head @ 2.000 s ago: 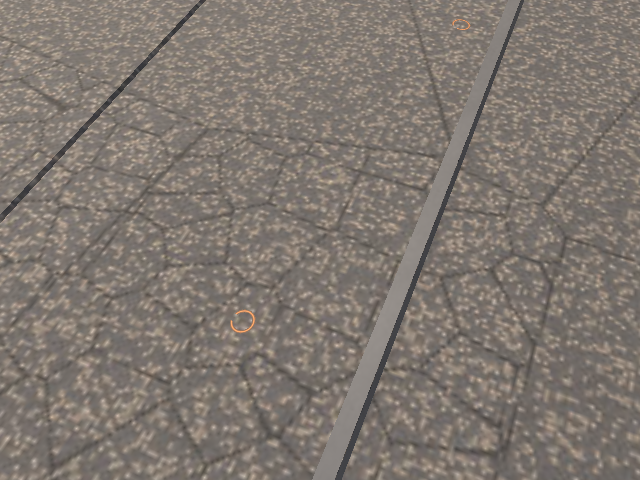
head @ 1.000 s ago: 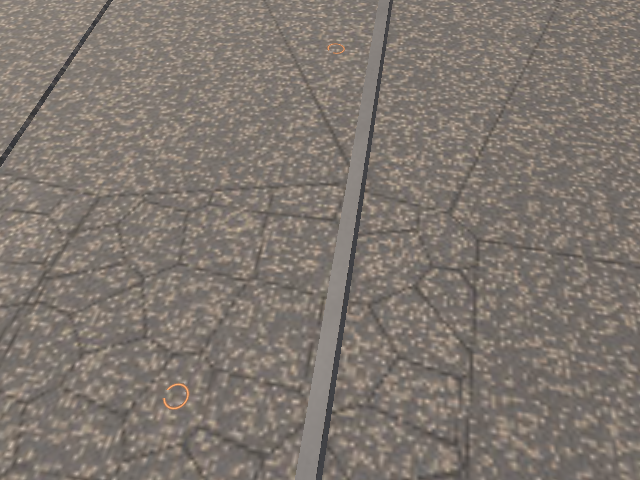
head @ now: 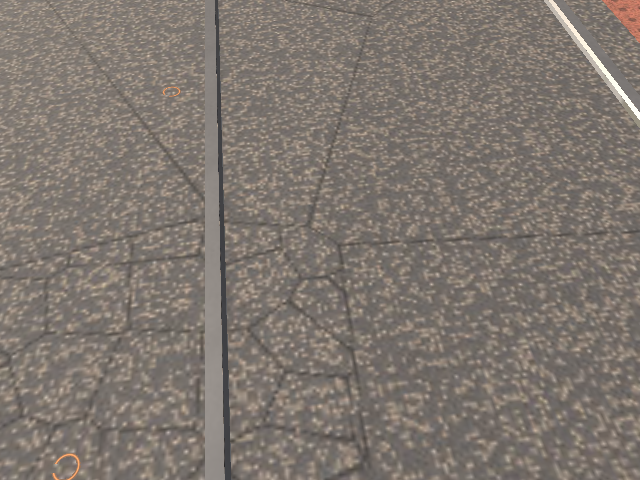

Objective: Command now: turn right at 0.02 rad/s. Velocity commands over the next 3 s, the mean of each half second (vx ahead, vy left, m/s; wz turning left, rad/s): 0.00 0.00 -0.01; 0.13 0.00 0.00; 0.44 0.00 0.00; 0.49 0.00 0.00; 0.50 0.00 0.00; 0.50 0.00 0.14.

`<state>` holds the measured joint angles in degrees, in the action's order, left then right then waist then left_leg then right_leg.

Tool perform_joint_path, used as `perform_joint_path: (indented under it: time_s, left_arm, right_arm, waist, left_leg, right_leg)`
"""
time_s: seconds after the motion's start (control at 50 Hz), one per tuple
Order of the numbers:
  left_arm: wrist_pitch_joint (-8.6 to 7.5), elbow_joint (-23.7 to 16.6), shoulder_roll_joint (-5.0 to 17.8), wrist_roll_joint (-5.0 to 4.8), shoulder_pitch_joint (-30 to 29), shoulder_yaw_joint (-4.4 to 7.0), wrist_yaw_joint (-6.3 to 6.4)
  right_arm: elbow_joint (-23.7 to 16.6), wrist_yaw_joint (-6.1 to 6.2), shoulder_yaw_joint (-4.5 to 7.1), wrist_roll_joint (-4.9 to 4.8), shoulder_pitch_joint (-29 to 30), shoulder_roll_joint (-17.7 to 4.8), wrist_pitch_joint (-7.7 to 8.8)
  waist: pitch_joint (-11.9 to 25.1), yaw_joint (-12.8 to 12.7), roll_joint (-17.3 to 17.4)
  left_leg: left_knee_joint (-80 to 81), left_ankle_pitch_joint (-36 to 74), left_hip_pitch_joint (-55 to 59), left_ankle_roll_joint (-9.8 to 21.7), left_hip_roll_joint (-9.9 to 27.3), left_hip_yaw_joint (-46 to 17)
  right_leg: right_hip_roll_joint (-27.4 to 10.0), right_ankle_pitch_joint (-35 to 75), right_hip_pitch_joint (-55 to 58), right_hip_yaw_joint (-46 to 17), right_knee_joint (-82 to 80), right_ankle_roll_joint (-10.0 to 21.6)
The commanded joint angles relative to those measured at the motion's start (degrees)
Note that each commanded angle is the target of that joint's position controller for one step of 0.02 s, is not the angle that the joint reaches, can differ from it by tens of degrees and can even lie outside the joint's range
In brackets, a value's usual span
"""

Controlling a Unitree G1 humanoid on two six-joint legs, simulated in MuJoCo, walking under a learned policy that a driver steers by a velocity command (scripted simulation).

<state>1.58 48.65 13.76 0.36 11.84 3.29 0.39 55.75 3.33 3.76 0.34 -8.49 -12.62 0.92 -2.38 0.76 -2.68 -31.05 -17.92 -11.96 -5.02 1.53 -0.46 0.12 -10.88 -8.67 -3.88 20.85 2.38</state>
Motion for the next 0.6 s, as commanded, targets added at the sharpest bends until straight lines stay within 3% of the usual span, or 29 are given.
perform_joint_path:
  time_s: [0.02, 0.3, 0.6]
  left_arm:
    - [-0.77, -0.95, 5.64, 0.0, 0.62, 1.24, 0.15]
    - [-0.96, 6.07, 5.45, -0.04, 4.67, 0.58, 1.03]
    - [-0.66, 10.24, 3.69, -0.11, 7.6, -0.16, 1.22]
  right_arm:
    - [-0.7, 0.54, 1.4, -0.08, 0.95, -6.15, 0.66]
    - [5.38, 0.59, 1.58, -0.54, 1.08, -5.15, 0.31]
    - [8.96, 0.87, 1.41, -0.83, -0.69, -4.36, 0.25]
  waist:
    - [1.78, 0.04, -1.11]
    - [1.42, -0.25, -0.68]
    - [0.64, -0.21, -0.36]
  left_leg:
    - [4.12, 6.72, -2.61, 1.41, 1.68, -2.15]
    - [4.03, 4.54, -4.25, 1.23, 1.56, -1.75]
    - [4.15, 4.94, -5.23, 1.31, 1.54, -1.41]
  right_leg:
    - [-5.38, 6.71, 2.44, -6.33, -4.3, -0.2]
    - [-5.62, 8.82, 3.87, -7.1, -4.79, -1.07]
    - [-4.7, 9.75, 4.13, -5.92, -4.46, -1.45]
